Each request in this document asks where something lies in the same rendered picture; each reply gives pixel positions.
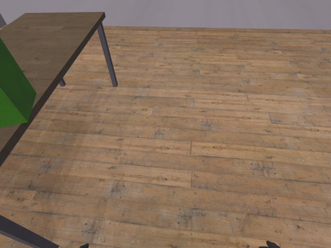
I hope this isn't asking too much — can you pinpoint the table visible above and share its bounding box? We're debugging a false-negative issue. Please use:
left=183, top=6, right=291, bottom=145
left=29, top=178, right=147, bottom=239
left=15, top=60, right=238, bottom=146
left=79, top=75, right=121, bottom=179
left=0, top=12, right=118, bottom=248

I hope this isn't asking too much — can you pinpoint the carton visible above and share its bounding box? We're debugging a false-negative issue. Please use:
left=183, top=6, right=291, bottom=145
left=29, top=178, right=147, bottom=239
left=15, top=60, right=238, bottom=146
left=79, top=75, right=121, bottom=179
left=0, top=38, right=36, bottom=128

